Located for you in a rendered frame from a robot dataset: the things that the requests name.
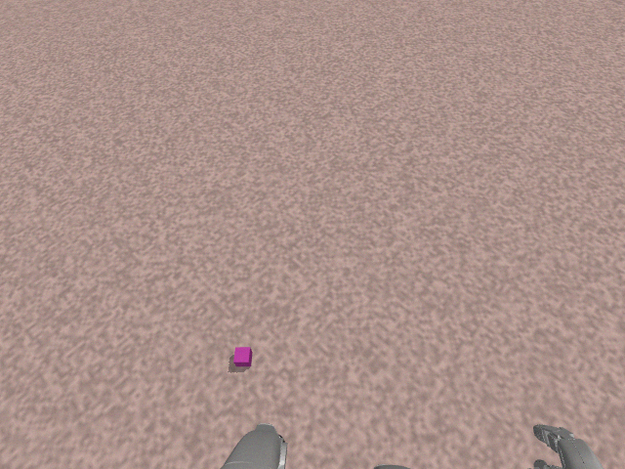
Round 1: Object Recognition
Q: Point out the cube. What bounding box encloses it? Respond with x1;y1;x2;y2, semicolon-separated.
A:
233;347;253;366

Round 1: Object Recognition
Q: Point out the right robot hand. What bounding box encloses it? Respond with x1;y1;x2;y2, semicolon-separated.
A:
528;424;604;469

